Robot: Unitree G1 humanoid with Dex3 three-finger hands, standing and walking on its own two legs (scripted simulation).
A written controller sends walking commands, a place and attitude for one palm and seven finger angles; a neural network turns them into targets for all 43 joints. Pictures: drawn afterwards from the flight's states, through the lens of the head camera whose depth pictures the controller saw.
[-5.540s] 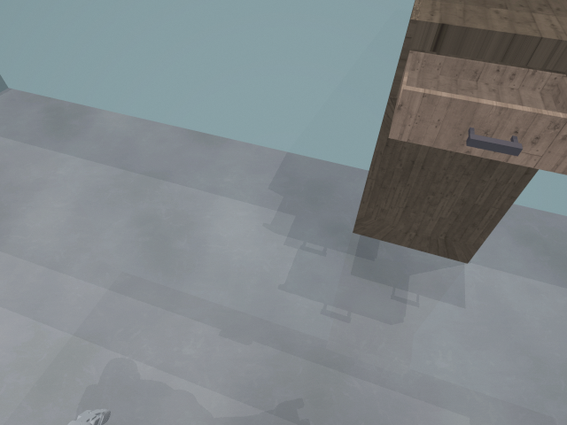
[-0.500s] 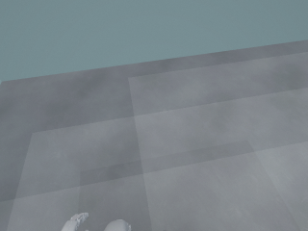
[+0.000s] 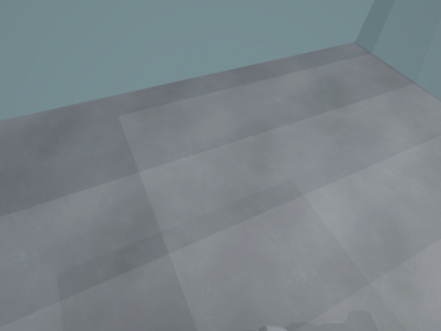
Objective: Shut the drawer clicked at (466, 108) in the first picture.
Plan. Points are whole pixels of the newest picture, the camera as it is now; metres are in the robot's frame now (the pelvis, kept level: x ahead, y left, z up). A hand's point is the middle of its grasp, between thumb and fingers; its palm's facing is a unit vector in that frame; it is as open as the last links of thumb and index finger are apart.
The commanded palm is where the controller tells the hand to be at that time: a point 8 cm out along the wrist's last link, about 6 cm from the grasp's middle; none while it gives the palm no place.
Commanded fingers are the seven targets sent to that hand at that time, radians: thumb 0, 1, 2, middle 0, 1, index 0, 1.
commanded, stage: walk to a spot facing it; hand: left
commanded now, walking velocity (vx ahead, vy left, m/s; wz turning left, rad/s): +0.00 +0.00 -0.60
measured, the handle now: out of the picture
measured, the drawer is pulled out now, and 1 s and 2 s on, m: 0.23 0.23 0.23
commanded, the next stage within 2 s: turn to face it in 1.02 s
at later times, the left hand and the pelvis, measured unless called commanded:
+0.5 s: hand out of the picture +0.13 +0.12 -0.15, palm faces -0.22 -0.95 -0.22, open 7.4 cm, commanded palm none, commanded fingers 0.00 0.90 0.90 -0.20 -0.30 -0.20 -0.30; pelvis +0.00 -0.04 +0.00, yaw -16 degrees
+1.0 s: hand (178, 273) +0.26 +0.11 -0.17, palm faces -0.52 -0.83 -0.20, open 7.4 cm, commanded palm none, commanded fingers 0.00 0.90 0.90 -0.20 -0.30 -0.20 -0.30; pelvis +0.08 -0.02 +0.00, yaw -36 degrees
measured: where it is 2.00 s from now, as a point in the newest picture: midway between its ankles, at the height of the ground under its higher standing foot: outside the picture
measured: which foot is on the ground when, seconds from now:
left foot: down 0.00-0.14, up 0.16-0.64, down 0.66-1.00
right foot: up 0.00-0.12, down 0.14-0.66, up 0.68-1.00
